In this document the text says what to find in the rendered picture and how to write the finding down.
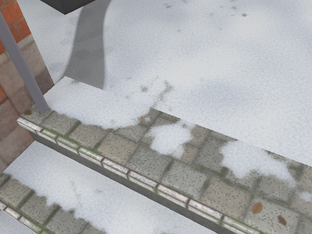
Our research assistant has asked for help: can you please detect stairs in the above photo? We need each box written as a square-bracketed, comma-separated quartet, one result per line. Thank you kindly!
[0, 132, 236, 234]

